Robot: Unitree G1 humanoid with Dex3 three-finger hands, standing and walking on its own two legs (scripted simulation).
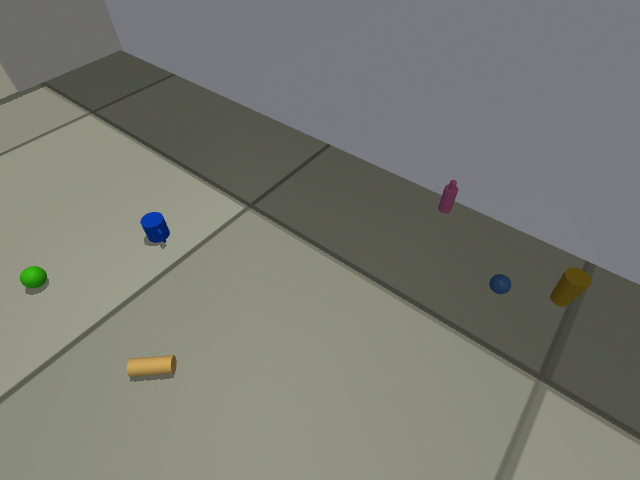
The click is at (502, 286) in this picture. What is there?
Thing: free ball
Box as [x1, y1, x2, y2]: [490, 274, 510, 293]
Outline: 497,274 491,278 490,287 493,291 497,293 504,293 509,289 510,281 506,276
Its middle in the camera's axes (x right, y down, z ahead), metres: +0.69 +0.16 +1.48
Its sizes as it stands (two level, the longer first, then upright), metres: 0.075 0.075 0.075
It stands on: the floor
